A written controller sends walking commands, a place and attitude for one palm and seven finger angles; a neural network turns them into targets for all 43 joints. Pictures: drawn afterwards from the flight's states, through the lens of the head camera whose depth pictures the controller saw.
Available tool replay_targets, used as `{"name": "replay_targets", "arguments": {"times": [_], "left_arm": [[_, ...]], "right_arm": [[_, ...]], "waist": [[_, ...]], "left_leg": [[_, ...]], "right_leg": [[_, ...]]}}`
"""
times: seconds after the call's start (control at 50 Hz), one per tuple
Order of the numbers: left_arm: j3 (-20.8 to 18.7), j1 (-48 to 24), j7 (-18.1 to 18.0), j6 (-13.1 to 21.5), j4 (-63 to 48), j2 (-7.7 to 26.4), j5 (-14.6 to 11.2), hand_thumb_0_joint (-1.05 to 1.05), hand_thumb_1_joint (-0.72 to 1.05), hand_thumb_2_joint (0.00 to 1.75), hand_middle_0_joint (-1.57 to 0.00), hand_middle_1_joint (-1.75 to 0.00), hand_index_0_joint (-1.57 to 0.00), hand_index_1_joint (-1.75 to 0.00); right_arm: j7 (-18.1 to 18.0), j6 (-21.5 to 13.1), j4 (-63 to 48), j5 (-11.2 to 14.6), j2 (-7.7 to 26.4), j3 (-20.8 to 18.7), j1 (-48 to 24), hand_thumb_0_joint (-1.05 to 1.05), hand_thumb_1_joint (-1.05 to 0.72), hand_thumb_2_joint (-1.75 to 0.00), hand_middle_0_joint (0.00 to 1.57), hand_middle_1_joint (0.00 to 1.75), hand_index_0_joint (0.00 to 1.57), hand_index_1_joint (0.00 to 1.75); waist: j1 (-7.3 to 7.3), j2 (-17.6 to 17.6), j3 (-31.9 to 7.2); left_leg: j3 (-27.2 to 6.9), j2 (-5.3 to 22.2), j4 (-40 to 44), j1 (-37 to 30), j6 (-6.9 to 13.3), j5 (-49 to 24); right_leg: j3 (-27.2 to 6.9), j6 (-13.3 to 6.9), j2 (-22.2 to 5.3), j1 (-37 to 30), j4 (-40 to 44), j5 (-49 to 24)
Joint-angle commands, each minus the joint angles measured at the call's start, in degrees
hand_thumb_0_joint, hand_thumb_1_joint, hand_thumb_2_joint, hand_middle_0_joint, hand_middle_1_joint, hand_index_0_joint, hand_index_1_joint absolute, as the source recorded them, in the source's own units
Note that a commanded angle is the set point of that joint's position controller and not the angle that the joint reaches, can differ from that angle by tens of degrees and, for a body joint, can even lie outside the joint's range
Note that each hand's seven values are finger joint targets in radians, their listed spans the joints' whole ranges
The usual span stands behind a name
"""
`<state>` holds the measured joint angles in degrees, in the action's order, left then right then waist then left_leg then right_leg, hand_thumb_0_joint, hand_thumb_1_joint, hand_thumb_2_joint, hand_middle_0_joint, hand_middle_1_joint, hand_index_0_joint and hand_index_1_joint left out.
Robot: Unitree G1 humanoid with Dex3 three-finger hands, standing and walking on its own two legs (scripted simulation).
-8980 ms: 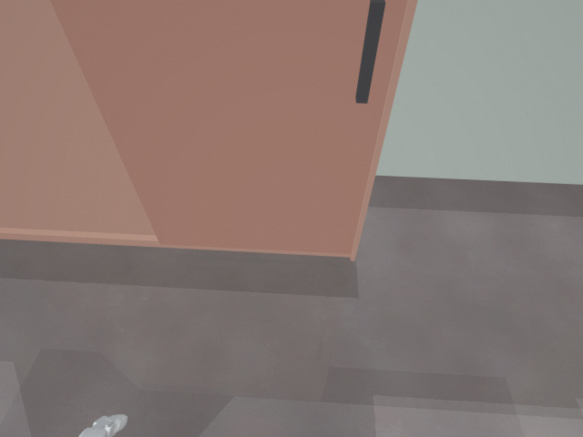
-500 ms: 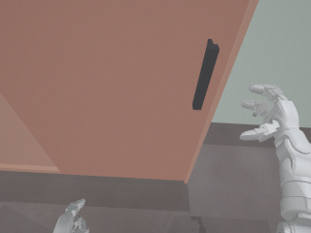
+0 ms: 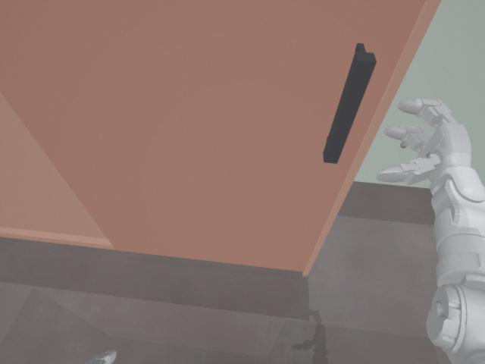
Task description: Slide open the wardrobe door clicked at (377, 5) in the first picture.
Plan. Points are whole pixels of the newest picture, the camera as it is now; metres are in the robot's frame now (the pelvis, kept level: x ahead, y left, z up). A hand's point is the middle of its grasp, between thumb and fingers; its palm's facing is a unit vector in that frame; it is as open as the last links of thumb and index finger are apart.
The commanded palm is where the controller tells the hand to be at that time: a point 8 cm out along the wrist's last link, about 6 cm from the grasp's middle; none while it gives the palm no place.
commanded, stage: move the hooked fingers beside the handle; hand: right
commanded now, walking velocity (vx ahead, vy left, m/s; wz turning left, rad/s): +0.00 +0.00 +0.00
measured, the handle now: (343, 108) +0.55 -0.12 +0.13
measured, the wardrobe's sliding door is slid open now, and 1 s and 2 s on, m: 0.00 0.00 0.00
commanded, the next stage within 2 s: feel for the door with the fingertips in 0.98 s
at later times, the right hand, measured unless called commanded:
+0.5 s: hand (394, 132) +0.50 -0.20 +0.13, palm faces +0.01 +1.00 +0.03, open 14.0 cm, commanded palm +0.46 -0.25 +0.14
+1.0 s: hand (394, 135) +0.49 -0.20 +0.13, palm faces +0.01 +1.00 +0.03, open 14.0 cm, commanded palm +0.46 -0.24 +0.14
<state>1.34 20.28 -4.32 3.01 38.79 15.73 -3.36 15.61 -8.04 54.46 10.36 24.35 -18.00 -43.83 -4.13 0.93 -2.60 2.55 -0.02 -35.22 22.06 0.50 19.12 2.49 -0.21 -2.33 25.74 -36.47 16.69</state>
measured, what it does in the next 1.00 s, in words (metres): stands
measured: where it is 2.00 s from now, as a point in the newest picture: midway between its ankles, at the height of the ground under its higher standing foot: outside the picture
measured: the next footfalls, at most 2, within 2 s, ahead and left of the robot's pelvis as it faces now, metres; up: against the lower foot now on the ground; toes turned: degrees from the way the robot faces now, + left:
none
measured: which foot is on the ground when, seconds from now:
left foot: down 0.00-1.00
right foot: down 0.00-1.00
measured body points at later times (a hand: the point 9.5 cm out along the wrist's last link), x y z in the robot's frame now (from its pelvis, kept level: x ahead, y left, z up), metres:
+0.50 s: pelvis +0.01 -0.01 -0.01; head +0.07 -0.02 +0.44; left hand +0.00 +0.26 -0.12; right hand +0.49 -0.25 +0.13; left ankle -0.02 +0.11 -0.73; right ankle +0.02 -0.12 -0.73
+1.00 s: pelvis +0.01 -0.01 -0.01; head +0.06 -0.02 +0.44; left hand +0.07 +0.25 -0.12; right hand +0.48 -0.25 +0.13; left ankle -0.02 +0.11 -0.73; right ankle +0.02 -0.12 -0.73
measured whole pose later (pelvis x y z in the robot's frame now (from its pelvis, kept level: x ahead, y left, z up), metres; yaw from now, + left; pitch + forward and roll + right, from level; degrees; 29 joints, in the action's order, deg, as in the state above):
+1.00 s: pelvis +0.01 -0.01 -0.01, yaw +0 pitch +11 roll +2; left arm 1.5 20.0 -2.4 0.9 36.5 14.8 -2.0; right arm 13.0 -11.5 61.9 7.7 24.9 -18.9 -51.0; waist -5.7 0.7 -4.3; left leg 2.2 0.1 -39.3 28.7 -0.4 21.1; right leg 2.6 -1.1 -2.4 33.1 -42.2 19.7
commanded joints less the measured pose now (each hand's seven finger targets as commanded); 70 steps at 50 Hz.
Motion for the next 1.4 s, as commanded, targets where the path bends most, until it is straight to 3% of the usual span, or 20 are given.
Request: {"name": "replay_targets", "arguments": {"times": [0.0,0.1,0.16,0.22,0.28,0.32,0.42,0.56,0.62,0.66,0.78,0.84,0.9,0.92,1.04,1.1,1.24,1.3,1.32,1.38], "left_arm": [[-3.1,3.3,-0.4,1.6,-5.2,9.0,0.4,0.00,0.90,0.90,-0.20,-0.30,-0.20,-0.30],[-3.2,5.4,-0.1,1.5,-4.3,9.0,0.7,0.00,0.90,0.90,-0.20,-0.30,-0.20,-0.30],[-3.3,6.8,0.2,1.3,-3.5,9.4,1.0,0.00,0.90,0.90,-0.20,-0.30,-0.20,-0.30],[-3.6,8.0,0.6,1.0,-4.1,9.8,1.4,0.00,0.90,0.90,-0.20,-0.30,-0.20,-0.30],[-3.7,8.1,1.0,0.3,-5.1,9.4,1.5,0.00,0.90,0.90,-0.20,-0.30,-0.20,-0.30],[-3.8,8.7,1.1,-0.3,-5.6,9.7,1.6,0.00,0.90,0.90,-0.20,-0.30,-0.20,-0.30],[-4.1,8.4,1.1,-1.0,-6.6,9.5,1.3,0.00,0.90,0.90,-0.20,-0.30,-0.20,-0.30],[-4.1,7.9,0.8,-1.4,-5.6,9.2,1.0,0.00,0.90,0.90,-0.20,-0.30,-0.20,-0.30],[-4.2,7.8,0.8,-1.1,-5.5,9.2,1.1,0.00,0.90,0.90,-0.20,-0.30,-0.20,-0.30],[-4.2,7.1,1.1,-0.8,-5.4,8.7,1.1,0.00,0.90,0.90,-0.20,-0.30,-0.20,-0.30],[-3.7,6.5,1.2,-1.1,-5.8,9.1,1.2,0.00,0.90,0.90,-0.20,-0.30,-0.20,-0.30],[-3.6,5.9,1.4,-0.9,-6.5,8.7,1.3,0.00,0.90,0.90,-0.20,-0.30,-0.20,-0.30],[-3.5,6.3,1.1,-1.0,-6.0,9.1,1.3,0.00,0.90,0.90,-0.20,-0.30,-0.20,-0.30],[-3.5,6.0,1.1,-0.9,-6.1,9.2,1.2,0.00,0.90,0.90,-0.20,-0.30,-0.20,-0.30],[-3.5,6.3,1.3,-0.8,-6.1,8.8,1.2,0.00,0.90,0.90,-0.20,-0.30,-0.20,-0.30],[-3.6,7.0,1.3,-0.8,-5.6,8.9,1.3,0.00,0.90,0.90,-0.20,-0.30,-0.20,-0.30],[-4.0,7.2,2.1,-0.6,-5.9,8.5,1.5,0.00,0.90,0.90,-0.20,-0.30,-0.20,-0.30],[-3.9,7.4,2.1,-0.6,-5.9,8.5,1.6,0.00,0.90,0.90,-0.20,-0.30,-0.20,-0.30],[-4.1,7.1,2.1,-0.5,-5.9,8.5,1.5,0.00,0.90,0.90,-0.20,-0.30,-0.20,-0.30],[-4.1,6.6,2.4,-0.2,-5.9,7.9,1.5,0.00,0.90,0.90,-0.20,-0.30,-0.20,-0.30]], "right_arm": [[-0.4,-5.9,-8.0,0.4,16.5,-3.7,-30.8,0.00,0.50,-0.30,0.30,1.20,0.30,1.20],[-0.7,-7.3,-4.7,-0.7,13.8,-0.9,-37.0,0.00,0.50,-0.30,0.30,1.20,0.30,1.20],[-1.3,-7.5,-1.8,-1.5,15.2,-1.7,-39.6,0.00,0.50,-0.30,0.30,1.20,0.30,1.20],[-1.9,-7.8,1.1,-1.9,18.4,-5.5,-35.6,0.00,0.50,-0.30,0.30,1.20,0.30,1.20],[-1.7,-8.4,-0.9,-3.0,17.8,-4.5,-34.8,0.00,0.50,-0.30,0.30,1.20,0.30,1.20],[-1.9,-8.9,-1.1,-2.9,20.9,-7.3,-32.7,0.00,0.50,-0.30,0.30,1.20,0.30,1.20],[-1.0,-9.2,-6.2,-1.8,19.8,-7.1,-32.2,0.00,0.50,-0.30,0.30,1.20,0.30,1.20],[0.2,-7.0,-6.9,-0.7,14.6,-2.7,-33.2,0.00,0.50,-0.30,0.30,1.20,0.30,1.20],[-0.1,-7.7,-10.5,-0.3,15.7,-3.7,-34.1,0.00,0.50,-0.30,0.30,1.20,0.30,1.20],[-0.3,-7.4,-10.8,0.0,11.1,-0.6,-33.7,0.00,0.50,-0.30,0.30,1.20,0.30,1.20],[-2.0,-5.5,-5.1,-1.0,12.8,-1.7,-32.9,0.00,0.50,-0.30,0.30,1.20,0.30,1.20],[-2.9,-7.4,-8.8,-1.6,13.4,-1.9,-35.0,0.00,0.50,-0.30,0.30,1.20,0.30,1.20],[-2.9,-7.8,-5.2,-1.3,14.1,-2.4,-35.5,0.00,0.50,-0.30,0.30,1.20,0.30,1.20],[-2.8,-8.0,-5.8,-1.8,15.7,-3.3,-36.6,0.00,0.50,-0.30,0.30,1.20,0.30,1.20],[-2.0,-8.1,-6.1,-1.4,13.0,-1.3,-35.5,0.00,0.50,-0.30,0.30,1.20,0.30,1.20],[-1.9,-7.3,-4.3,-0.6,10.3,0.2,-35.8,0.00,0.50,-0.30,0.30,1.20,0.30,1.20],[-4.3,-7.4,-7.9,-1.3,10.3,-0.9,-34.0,0.00,0.50,-0.30,0.30,1.20,0.30,1.20],[-5.3,-7.5,-7.5,-1.6,10.5,-1.1,-33.8,0.00,0.50,-0.30,0.30,1.20,0.30,1.20],[-5.8,-7.9,-9.4,-2.1,11.8,-1.9,-35.5,0.00,0.50,-0.30,0.30,1.20,0.30,1.20],[-6.7,-8.0,-10.3,-2.3,8.5,0.1,-34.5,0.00,0.50,-0.30,0.30,1.20,0.30,1.20]], "waist": [[-1.24,-1.8,-18.1],[-3.27,1.4,-19.0],[-3.92,3.0,-19.9],[-2.31,-0.9,-22.8],[-1.86,3.1,-23.8],[-1.04,1.2,-24.4],[-1.26,2.4,-26.2],[-3.18,3.7,-20.6],[-2.46,5.4,-25.2],[-2.97,6.4,-24.3],[-2.71,1.3,-19.7],[-2.18,4.4,-24.1],[-3.30,0.0,-21.0],[-2.87,1.5,-22.2],[-2.56,4.9,-25.1],[-3.60,1.0,-21.9],[-2.02,3.1,-24.3],[-2.21,0.5,-22.2],[-2.22,1.2,-23.7],[-2.08,3.9,-23.3]], "left_leg": [[-1.5,-1.2,4.1,-1.7,0.1,-18.2],[-1.2,-1.6,3.2,2.3,0.2,-16.5],[-1.2,-1.7,2.8,4.8,0.2,-15.4],[-1.5,-1.9,1.8,1.6,0.0,-18.4],[-1.2,-1.9,0.9,2.5,0.2,-19.9],[-1.1,-2.1,0.5,1.2,0.2,-20.8],[-1.1,-2.6,0.5,0.7,0.1,-22.7],[-0.3,-2.7,1.5,5.3,0.2,-19.8],[-0.3,-2.6,0.8,4.5,0.5,-20.9],[0.2,-2.7,0.6,6.6,0.5,-20.5],[0.1,-2.3,0.5,5.7,0.4,-18.8],[-0.2,-2.2,-0.3,5.0,0.5,-19.8],[-0.3,-2.2,0.2,5.0,0.3,-18.3],[-0.7,-2.2,0.1,4.8,0.2,-18.6],[-0.4,-2.3,-0.3,5.2,0.5,-19.4],[0.1,-2.5,0.3,5.2,0.4,-18.3],[-0.3,-2.5,0.1,3.6,0.4,-19.7],[-0.4,-2.4,0.5,2.3,0.3,-19.3],[-0.7,-2.4,0.5,2.2,0.2,-19.8],[-0.4,-2.5,0.4,3.5,0.5,-19.3]], "right_leg": [[-2.3,-2.4,1.9,-9.8,1.9,-12.3],[-3.0,-2.1,1.8,-10.6,1.0,-12.1],[-3.5,-1.8,1.4,-10.7,0.5,-12.0],[-3.0,-2.1,1.5,-8.7,-0.3,-14.2],[-2.6,-1.8,1.4,-9.6,-0.8,-16.5],[-2.6,-1.8,1.2,-8.8,-0.9,-17.4],[-2.1,-2.0,1.0,-10.9,-1.3,-19.3],[-2.8,-1.9,0.6,-11.9,-1.2,-17.6],[-3.6,-1.6,0.6,-14.9,-1.8,-20.9],[-4.0,-1.3,0.4,-16.7,-2.1,-22.3],[-3.7,-1.5,0.8,-10.5,-1.4,-17.4],[-3.8,-1.3,0.9,-13.1,-2.1,-19.3],[-3.8,-1.7,0.9,-10.2,-2.2,-16.3],[-3.7,-1.6,1.0,-10.3,-2.1,-16.0],[-3.9,-1.3,0.9,-12.8,-2.5,-18.3],[-4.0,-1.6,1.0,-10.6,-2.2,-16.5],[-3.4,-1.6,1.3,-11.0,-2.0,-17.2],[-2.9,-1.9,1.4,-8.6,-1.7,-15.4],[-2.8,-1.9,1.3,-9.4,-1.6,-15.5],[-2.8,-1.5,1.3,-11.1,-1.6,-15.9]]}}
